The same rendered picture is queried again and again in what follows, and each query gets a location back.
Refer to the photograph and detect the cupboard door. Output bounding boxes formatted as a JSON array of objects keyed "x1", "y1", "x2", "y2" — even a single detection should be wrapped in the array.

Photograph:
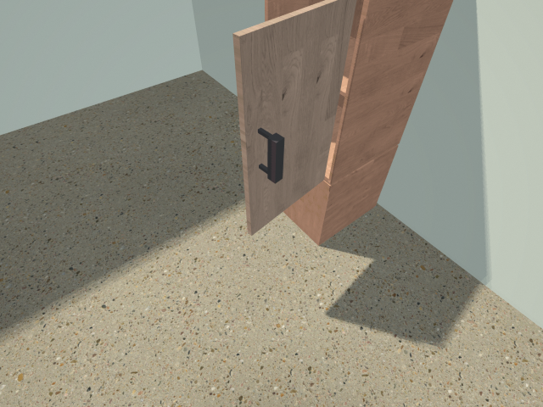
[{"x1": 232, "y1": 0, "x2": 357, "y2": 236}]

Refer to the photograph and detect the handle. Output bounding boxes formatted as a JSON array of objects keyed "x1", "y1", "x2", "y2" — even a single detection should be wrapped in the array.
[{"x1": 258, "y1": 128, "x2": 284, "y2": 184}]

